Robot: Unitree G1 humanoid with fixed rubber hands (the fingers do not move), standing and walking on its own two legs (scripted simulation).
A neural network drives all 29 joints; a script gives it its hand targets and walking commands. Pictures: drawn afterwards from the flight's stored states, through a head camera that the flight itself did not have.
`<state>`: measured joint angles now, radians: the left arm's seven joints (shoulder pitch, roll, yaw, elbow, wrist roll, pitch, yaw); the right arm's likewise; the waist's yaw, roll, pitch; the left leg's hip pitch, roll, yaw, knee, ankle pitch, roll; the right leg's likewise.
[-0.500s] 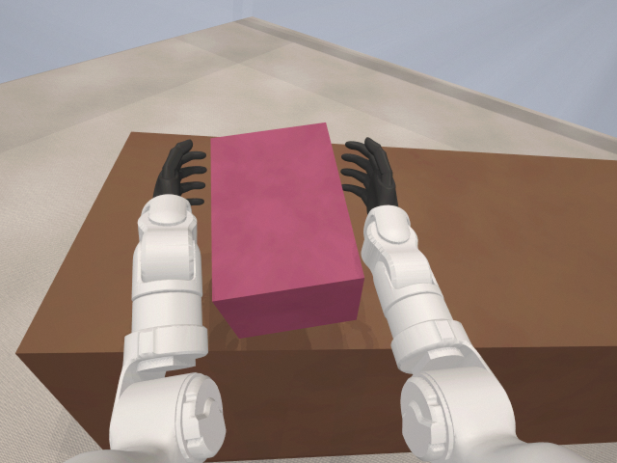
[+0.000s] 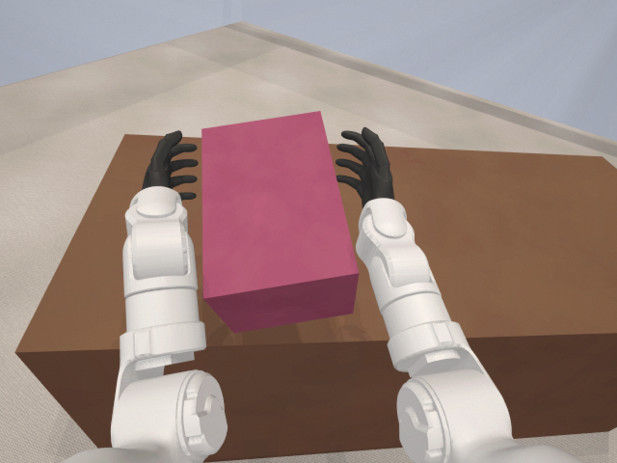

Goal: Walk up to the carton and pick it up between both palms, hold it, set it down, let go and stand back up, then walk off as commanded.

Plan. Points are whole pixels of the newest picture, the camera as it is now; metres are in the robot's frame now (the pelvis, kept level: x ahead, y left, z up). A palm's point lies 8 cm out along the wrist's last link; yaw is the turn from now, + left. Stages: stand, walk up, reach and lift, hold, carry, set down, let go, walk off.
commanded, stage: reach and lift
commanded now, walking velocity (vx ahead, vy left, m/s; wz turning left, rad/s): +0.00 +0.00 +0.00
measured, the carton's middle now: (277, 221) +0.39 +0.01 +0.12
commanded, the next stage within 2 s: hold in 0.04 s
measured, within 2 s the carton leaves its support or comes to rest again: neither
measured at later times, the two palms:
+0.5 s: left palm (166, 186) +0.37 +0.15 +0.20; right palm (384, 183) +0.36 -0.11 +0.21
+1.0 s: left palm (174, 189) +0.36 +0.14 +0.19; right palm (390, 189) +0.36 -0.12 +0.21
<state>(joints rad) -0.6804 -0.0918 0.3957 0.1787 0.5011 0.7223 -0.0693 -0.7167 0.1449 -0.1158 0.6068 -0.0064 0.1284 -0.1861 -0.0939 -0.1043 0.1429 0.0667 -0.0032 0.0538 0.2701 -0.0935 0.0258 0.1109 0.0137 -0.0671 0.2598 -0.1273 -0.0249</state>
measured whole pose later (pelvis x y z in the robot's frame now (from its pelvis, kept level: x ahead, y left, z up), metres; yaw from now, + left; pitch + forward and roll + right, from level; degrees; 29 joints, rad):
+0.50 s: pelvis +0.00 +0.00 +0.00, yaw -1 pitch -14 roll +0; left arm -0.68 -0.12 0.39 0.13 0.53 0.78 -0.06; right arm -0.74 0.11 -0.10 0.59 0.04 0.16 -0.16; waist -0.10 -0.09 0.13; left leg 0.08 0.00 0.07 0.27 -0.10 0.03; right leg 0.12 0.01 -0.05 0.26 -0.13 -0.02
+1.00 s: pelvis +0.00 -0.01 +0.00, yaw +0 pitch -15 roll +0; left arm -0.66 -0.11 0.40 0.08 0.51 0.79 -0.09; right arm -0.69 0.13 -0.05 0.51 0.06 0.18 -0.21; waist -0.12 -0.09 0.15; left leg 0.09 0.01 0.05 0.27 -0.10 0.01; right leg 0.14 0.02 -0.08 0.27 -0.14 -0.04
